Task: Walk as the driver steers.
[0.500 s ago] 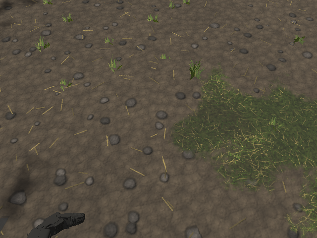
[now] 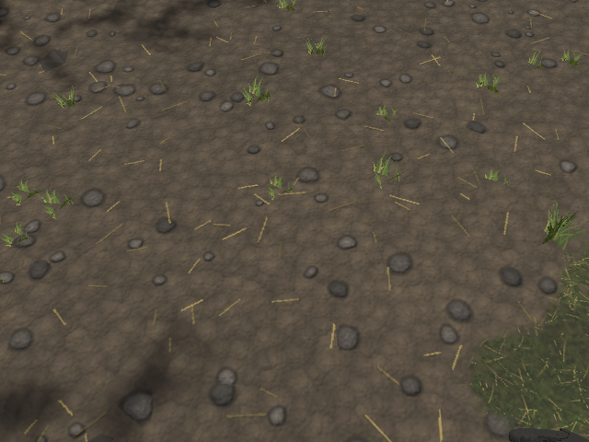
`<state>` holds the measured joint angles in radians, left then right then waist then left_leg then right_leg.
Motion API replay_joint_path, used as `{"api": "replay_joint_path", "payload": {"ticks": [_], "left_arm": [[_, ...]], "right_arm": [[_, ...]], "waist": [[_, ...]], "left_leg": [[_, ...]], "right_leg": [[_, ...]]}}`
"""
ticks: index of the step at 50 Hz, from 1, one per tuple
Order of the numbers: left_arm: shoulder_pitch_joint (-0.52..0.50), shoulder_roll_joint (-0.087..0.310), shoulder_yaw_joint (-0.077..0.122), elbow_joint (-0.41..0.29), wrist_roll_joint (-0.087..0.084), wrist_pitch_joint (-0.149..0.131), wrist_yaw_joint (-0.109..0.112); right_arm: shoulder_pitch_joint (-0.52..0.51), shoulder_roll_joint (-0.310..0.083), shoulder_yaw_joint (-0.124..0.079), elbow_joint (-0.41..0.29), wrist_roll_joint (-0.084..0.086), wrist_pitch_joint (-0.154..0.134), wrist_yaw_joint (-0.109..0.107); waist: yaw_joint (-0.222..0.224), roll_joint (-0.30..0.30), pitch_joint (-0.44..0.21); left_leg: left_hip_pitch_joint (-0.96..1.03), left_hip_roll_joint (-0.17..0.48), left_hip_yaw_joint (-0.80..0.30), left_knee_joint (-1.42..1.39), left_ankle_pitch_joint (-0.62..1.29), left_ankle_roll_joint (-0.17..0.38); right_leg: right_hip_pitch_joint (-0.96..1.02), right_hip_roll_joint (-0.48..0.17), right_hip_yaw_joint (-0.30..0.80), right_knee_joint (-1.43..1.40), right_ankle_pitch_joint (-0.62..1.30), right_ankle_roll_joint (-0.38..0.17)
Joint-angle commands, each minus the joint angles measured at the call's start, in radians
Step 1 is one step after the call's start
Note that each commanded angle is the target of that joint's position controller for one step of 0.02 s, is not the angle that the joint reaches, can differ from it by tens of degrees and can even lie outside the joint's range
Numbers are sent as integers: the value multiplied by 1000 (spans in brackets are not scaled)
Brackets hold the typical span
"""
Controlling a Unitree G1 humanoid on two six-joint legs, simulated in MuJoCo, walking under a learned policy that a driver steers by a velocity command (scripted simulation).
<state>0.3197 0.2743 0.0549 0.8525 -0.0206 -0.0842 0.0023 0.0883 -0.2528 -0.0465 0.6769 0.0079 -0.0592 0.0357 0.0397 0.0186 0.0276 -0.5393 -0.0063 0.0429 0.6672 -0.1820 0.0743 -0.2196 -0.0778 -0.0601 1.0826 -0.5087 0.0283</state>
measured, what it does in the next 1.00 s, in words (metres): walks ahead: right foot, then left foot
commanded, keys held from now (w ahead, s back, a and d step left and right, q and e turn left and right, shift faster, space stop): w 0.88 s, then w+e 0.12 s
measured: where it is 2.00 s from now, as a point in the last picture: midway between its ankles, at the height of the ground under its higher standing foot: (369, 205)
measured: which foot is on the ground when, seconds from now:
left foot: down 0.00-0.44, up 0.46-0.96, down 0.98-1.00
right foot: up 0.00-0.42, down 0.44-0.98, up 1.00-1.00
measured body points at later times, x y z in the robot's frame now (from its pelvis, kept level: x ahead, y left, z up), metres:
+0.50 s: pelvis +0.28 -0.05 +0.01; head +0.31 -0.06 +0.46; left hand +0.47 +0.20 -0.08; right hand +0.33 -0.33 -0.12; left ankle +0.12 +0.09 -0.66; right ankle +0.38 -0.15 -0.72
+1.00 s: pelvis +0.56 -0.01 +0.01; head +0.59 +0.00 +0.45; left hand +0.55 +0.27 -0.13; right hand +0.78 -0.24 -0.07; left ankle +0.67 +0.10 -0.72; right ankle +0.38 -0.15 -0.70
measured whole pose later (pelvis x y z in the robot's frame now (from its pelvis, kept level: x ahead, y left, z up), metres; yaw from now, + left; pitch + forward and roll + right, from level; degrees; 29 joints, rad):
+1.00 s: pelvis +0.56 -0.01 +0.01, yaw -1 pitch +4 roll -1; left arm 0.38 0.28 0.07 0.90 -0.02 -0.05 0.01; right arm 0.04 -0.24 -0.05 0.71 0.00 -0.10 0.03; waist 0.07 0.00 0.00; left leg -0.52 0.02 0.03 0.56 -0.09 0.05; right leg -0.08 -0.02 0.01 0.61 -0.49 0.00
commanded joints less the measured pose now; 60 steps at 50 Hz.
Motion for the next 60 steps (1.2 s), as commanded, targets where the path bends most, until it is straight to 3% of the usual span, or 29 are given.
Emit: {"api": "replay_joint_path", "payload": {"ticks": [1, 2, 3, 6, 9, 12, 17, 20, 22, 23, 24, 25, 26, 27, 28, 30, 32, 35, 39, 44, 46, 48, 49, 50, 51, 52, 54, 56, 60], "left_arm": [[-92, 103, 9, -128, -14, -54, 0], [-104, 110, 17, -126, 8, -47, 6], [-72, 110, 22, -124, 9, -31, 5], [-43, 65, 16, -123, 14, 8, 9], [-128, 46, 7, -146, 26, 11, 9], [-225, 25, -3, -160, 19, 1, -3], [-343, 43, -2, -200, 6, -11, -30], [-287, 76, 11, -194, 9, -20, -43], [-39, 147, 49, -122, 24, -22, -33], [103, 248, 72, -109, 42, -22, -25], [149, 240, 68, -94, 27, -18, -30], [119, 168, 48, -99, 11, -15, -28], [48, 140, 38, -111, 9, -10, -23], [-18, 117, 30, -120, 20, -5, -24], [-61, 88, 20, -126, 29, -7, -27], [-87, 70, 16, -122, 30, -17, -29], [-75, 91, 22, -106, 24, -27, -24], [-33, 114, 30, -80, 19, -21, -9], [20, 133, 35, -52, 8, -10, -1], [70, 151, 45, -11, -2, 12, 2], [58, 160, 50, -4, -6, 21, 6], [23, 145, 43, -10, -4, 28, 8], [21, 87, 20, -35, 17, 26, 7], [157, -26, -13, -47, 11, 6, 2], [116, 77, 11, -24, -11, -9, -2], [22, 127, 27, -54, -26, -13, -2], [-62, 111, 31, -73, -6, -3, 6], [-18, 81, 36, -64, -12, 25, 5], [-59, 44, 36, -86, -4, 56, 7]], "right_arm": [[245, -175, -60, 0, 2, -8, -11], [177, -137, -50, -7, -4, -12, -8], [144, -104, -39, -12, -14, -18, -6], [135, -112, -42, 6, -10, -42, -6], [167, -131, -49, 31, -10, -43, -26], [193, -149, -52, 47, -2, -36, -36], [268, -178, -61, 92, 13, -24, -35], [253, -191, -67, 107, 16, -12, -39], [233, -145, -49, 103, 12, -7, -42], [306, -68, -22, 74, -7, -18, -42], [352, -39, -9, 79, -4, -40, -35], [267, -134, -33, 75, 17, -51, -28], [179, -149, -34, 47, 24, -55, -26], [133, -137, -32, 39, 12, -53, -31], [131, -128, -37, 39, 2, -44, -35], [182, -100, -37, 51, 5, -22, -37], [167, -85, -34, 47, -1, -10, -43], [79, -64, -27, 25, -8, -13, -43], [-47, -38, -16, 2, 1, -23, -27], [-139, -55, -17, -38, 12, -35, 1], [-105, -80, -26, -37, 8, -43, 6], [117, -144, -62, 27, -3, -50, -4], [307, -223, -84, 58, -20, -51, -16], [358, -294, -98, 77, -24, -46, -17], [372, -198, -76, 72, -14, -43, -19], [307, -155, -61, 68, -9, -44, -26], [178, -99, -43, 65, -17, -47, -26], [130, -70, -38, 74, -25, -59, -24], [136, -105, -53, 109, -26, -70, -36]], "waist": [[-132, 27, -236], [-91, 16, -172], [-48, 35, -154], [-6, 39, -107], [-23, 25, -63], [-62, 32, -35], [-115, 54, 1], [-68, 81, -22], [47, 42, -176], [54, -142, -340], [48, -336, -433], [72, -230, -336], [62, -163, -218], [33, -91, -147], [-3, -87, -100], [-50, -121, -91], [-60, -103, -70], [-39, -73, -49], [11, -81, -20], [36, -99, 24], [4, -109, 11], [-113, -90, -120], [-180, 16, -279], [-118, 294, -408], [-163, 216, -413], [-160, 158, -269], [-101, 70, -127], [-48, 101, -88], [-29, 44, -31]], "left_leg": [[671, 310, -503, -308, 141, 221], [518, 274, -415, -334, 202, 206], [419, 250, -363, -370, 218, 202], [303, 234, -278, -460, 230, 218], [304, 210, -196, -488, 270, 199], [315, 176, -121, -491, 242, 158], [447, 232, -153, -433, 161, 136], [507, 253, -165, -338, 308, 102], [423, 156, -81, -28, 496, 47], [109, 45, -19, 362, 188, -20], [-156, -67, -115, 584, -391, -49], [-283, -4, -172, 690, -360, -39], [-319, 49, -135, 680, -262, -26], [-282, 91, -114, 625, -177, -23], [-223, 121, -119, 562, -122, -25], [-140, 140, -118, 508, -77, -36], [-158, 146, -108, 442, -26, -56], [-198, 148, -97, 264, 118, -79], [-140, 109, -59, 20, 264, -79], [-137, 83, -56, -115, 191, -45], [-51, 63, -52, -154, 118, -21], [283, 20, -17, -187, 115, 18], [602, 195, -195, -145, 161, 78], [930, 426, -647, -250, -16, 229], [910, 418, -734, -326, -156, 218], [791, 393, -581, -341, -153, 171], [525, 324, -380, -406, -30, 133], [406, 288, -259, -474, 39, 118], [380, 286, -95, -525, 204, 120]], "right_leg": [[-602, -34, 110, 294, 114, -29], [-543, -62, 107, 226, 165, -30], [-469, -82, 120, 200, 192, -34], [-434, -92, 116, 90, 239, -20], [-483, -94, 114, -87, 399, 0], [-438, -56, 86, -315, 563, -5], [-429, -10, 70, -498, 538, -38], [-332, 28, 41, -558, 438, -90], [32, 40, 34, -561, 470, -150], [403, -212, 385, -558, 459, -275], [579, -322, 784, -729, 289, -377], [533, -294, 728, -760, 142, -333], [397, -264, 587, -773, 158, -295], [250, -226, 490, -799, 227, -278], [135, -191, 421, -835, 298, -267], [41, -158, 343, -889, 372, -270], [18, -149, 273, -919, 468, -277], [52, -135, 198, -935, 564, -263], [85, -109, 125, -934, 545, -230], [211, -174, 152, -872, 526, -217], [229, -186, 180, -812, 606, -200], [164, -110, 136, -565, 815, -159], [-37, -40, 85, -257, 591, -117], [-430, 126, 77, 95, -11, -54], [-536, 89, 204, 228, -63, -55], [-598, 45, 190, 260, 20, -62], [-531, -32, 165, 177, 171, -63], [-437, -62, 175, 126, 230, -61], [-496, -64, 187, 32, 341, -43]]}}
Keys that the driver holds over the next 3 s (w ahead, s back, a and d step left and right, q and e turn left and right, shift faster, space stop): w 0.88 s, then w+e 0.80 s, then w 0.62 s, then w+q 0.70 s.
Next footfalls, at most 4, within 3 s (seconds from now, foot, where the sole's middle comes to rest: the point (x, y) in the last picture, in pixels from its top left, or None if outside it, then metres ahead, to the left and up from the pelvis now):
0.44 right None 0.42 -0.15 -0.75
0.98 left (276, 326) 0.71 0.10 -0.75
1.52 right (391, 248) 0.95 -0.19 -0.75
2.02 left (361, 151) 1.30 -0.12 -0.75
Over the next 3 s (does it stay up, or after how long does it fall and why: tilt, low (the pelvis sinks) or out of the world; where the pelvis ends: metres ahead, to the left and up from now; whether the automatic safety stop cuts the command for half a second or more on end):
stays up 1.55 -0.35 0.02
